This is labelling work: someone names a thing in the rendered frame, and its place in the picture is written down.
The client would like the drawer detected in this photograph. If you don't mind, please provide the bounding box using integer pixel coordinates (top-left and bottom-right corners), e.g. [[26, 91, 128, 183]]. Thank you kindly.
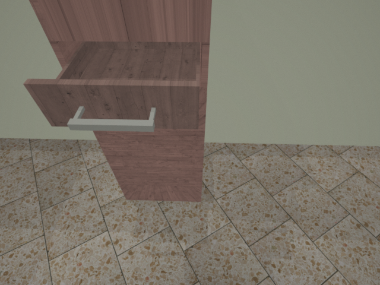
[[24, 42, 200, 129]]

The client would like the handle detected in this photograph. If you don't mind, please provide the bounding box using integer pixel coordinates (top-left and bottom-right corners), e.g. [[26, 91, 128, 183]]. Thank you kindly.
[[67, 106, 156, 132]]

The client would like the cabinet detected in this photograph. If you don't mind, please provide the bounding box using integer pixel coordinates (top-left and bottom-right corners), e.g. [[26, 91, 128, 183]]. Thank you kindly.
[[29, 0, 212, 202]]

